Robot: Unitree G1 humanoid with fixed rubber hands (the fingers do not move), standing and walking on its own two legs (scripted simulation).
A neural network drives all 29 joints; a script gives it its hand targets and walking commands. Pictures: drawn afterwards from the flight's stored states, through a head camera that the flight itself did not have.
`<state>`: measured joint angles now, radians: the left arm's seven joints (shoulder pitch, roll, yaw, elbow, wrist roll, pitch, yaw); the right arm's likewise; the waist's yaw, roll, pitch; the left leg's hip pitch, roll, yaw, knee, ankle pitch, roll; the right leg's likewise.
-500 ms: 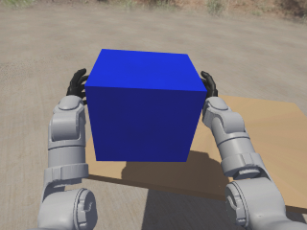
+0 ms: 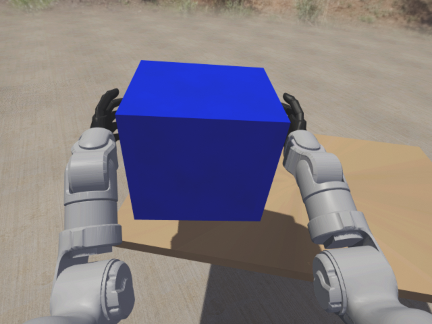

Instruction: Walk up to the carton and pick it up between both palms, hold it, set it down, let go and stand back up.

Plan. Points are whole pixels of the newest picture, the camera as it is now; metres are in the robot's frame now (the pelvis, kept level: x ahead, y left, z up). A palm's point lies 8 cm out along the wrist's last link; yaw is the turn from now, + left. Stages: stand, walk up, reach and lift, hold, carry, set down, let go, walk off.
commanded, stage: hold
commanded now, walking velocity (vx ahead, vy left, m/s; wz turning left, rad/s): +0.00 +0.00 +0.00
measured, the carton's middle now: (201, 141) +0.40 +0.01 +0.19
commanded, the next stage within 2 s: none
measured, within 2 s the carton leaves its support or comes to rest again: neither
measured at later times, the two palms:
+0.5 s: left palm (108, 138) +0.36 +0.17 +0.23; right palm (295, 139) +0.37 -0.17 +0.22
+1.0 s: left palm (108, 130) +0.36 +0.16 +0.24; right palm (299, 133) +0.36 -0.17 +0.23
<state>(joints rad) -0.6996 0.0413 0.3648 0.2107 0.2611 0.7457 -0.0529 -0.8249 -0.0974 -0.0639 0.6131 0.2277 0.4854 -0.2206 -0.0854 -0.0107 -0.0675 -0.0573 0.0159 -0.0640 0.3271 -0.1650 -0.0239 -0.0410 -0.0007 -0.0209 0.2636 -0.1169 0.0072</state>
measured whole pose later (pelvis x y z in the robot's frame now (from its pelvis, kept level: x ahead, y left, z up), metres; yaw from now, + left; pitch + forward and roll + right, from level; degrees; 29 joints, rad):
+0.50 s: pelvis +0.01 +0.00 +0.00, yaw +0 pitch -7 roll -1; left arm -0.60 0.02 0.33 0.08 0.26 0.78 -0.05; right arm -0.75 -0.14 0.03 0.51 0.30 0.51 -0.25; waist -0.10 0.00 -0.05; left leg -0.02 0.02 -0.07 0.34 -0.20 -0.03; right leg 0.01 0.01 -0.02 0.25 -0.13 0.01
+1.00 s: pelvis +0.00 +0.00 +0.00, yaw -1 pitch -6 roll -1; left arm -0.72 0.04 0.37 0.23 0.26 0.74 -0.04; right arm -0.85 -0.12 -0.05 0.64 0.24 0.48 -0.21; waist -0.09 -0.01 -0.08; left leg -0.07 0.02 -0.05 0.33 -0.16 -0.02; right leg -0.06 0.00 -0.01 0.27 -0.11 0.01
